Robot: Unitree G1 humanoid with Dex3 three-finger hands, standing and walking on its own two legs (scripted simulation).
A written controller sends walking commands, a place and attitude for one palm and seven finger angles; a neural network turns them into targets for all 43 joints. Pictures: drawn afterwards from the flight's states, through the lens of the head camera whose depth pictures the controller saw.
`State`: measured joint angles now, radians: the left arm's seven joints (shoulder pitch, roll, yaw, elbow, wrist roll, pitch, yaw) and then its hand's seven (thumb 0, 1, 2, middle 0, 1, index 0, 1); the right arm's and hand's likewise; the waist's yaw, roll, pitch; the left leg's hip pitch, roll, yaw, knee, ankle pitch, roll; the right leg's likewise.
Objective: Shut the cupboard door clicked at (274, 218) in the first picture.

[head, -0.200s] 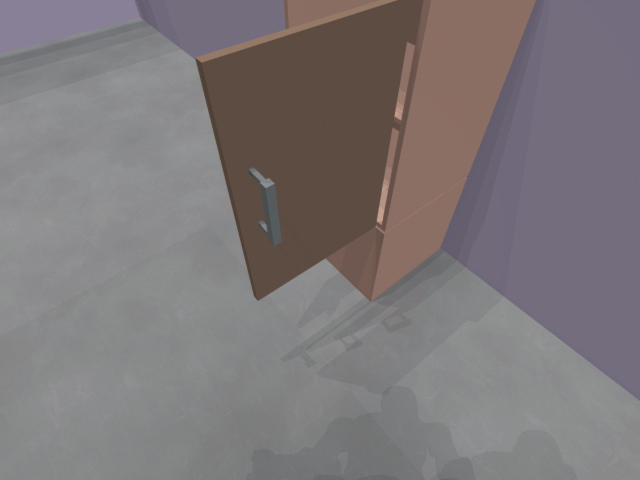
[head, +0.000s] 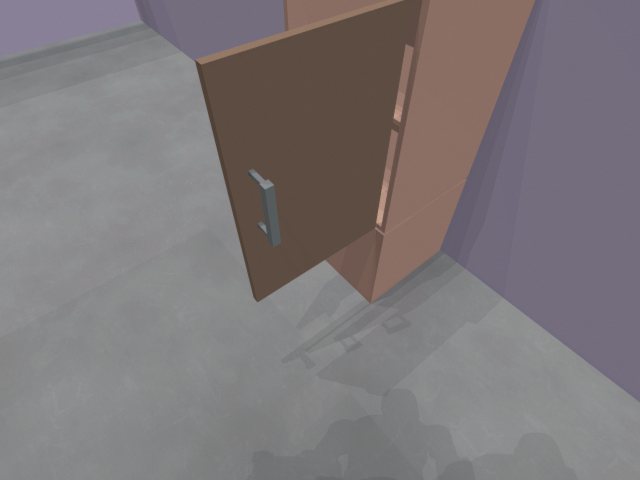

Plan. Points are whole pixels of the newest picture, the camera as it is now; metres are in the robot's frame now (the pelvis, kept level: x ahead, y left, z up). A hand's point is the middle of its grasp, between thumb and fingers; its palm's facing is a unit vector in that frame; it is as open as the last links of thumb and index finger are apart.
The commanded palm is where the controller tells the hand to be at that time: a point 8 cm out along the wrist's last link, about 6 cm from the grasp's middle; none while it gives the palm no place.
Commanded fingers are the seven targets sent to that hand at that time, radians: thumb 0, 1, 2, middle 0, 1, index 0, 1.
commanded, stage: stand and wait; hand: left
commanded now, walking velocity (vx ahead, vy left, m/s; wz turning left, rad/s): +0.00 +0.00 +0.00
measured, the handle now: (264, 209) +0.56 +0.13 -0.03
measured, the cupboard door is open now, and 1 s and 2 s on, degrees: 89 89 89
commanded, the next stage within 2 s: look at it before walking up in 0.08 s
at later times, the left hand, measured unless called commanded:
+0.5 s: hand out of the picture +0.05 +0.23 -0.16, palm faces -0.02 -0.94 -0.33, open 7.4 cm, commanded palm none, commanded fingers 0.00 0.90 0.90 -0.20 -0.30 -0.20 -0.30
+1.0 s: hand out of the picture +0.05 +0.21 -0.18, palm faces -0.08 -0.95 -0.29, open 7.4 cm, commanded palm none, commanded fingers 0.00 0.90 0.90 -0.20 -0.30 -0.20 -0.30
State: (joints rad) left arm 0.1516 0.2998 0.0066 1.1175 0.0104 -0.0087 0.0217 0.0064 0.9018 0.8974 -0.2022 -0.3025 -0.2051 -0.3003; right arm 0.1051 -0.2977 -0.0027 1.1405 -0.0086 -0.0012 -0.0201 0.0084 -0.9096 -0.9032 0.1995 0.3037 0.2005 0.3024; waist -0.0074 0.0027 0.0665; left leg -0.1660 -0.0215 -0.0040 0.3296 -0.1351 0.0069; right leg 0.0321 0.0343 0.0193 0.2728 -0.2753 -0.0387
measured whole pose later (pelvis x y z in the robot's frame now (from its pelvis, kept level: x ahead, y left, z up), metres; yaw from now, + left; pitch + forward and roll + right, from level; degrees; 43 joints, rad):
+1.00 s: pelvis -0.01 +0.00 -0.01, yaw -5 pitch -1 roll +0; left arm 0.19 0.26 0.03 1.06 0.01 0.05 0.02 0.01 0.90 0.90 -0.20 -0.30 -0.20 -0.30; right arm 0.12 -0.24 -0.02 1.07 -0.02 0.03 -0.04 0.01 -0.91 -0.90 0.20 0.30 0.20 0.30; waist 0.01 0.00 0.09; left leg -0.24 0.03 0.07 0.47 -0.21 0.00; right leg -0.09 0.08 0.10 0.45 -0.34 -0.05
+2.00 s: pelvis -0.06 -0.01 -0.03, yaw -39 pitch +0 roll -1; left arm 0.15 0.27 0.08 0.87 0.03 0.05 -0.02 0.01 0.91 0.90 -0.20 -0.30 -0.20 -0.30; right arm 0.17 -0.28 -0.06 0.91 -0.01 0.06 -0.03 0.01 -0.91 -0.90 0.20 0.30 0.20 0.30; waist 0.00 0.03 0.13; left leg -0.42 0.11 0.03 1.04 -0.53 -0.06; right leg -0.35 0.01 0.02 0.65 -0.31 0.00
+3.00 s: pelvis +0.04 -0.22 +0.00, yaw -72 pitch +2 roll -1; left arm 0.12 0.23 0.07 0.94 0.04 0.02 -0.06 0.01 0.91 0.90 -0.20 -0.30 -0.20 -0.30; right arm 0.35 -0.16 -0.02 0.99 -0.04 -0.07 -0.01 0.01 -0.91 -0.90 0.20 0.30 0.20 0.30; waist -0.02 -0.01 0.08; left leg -0.14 0.14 0.19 0.40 -0.27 -0.05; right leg -0.53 -0.08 -0.09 0.89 -0.30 0.01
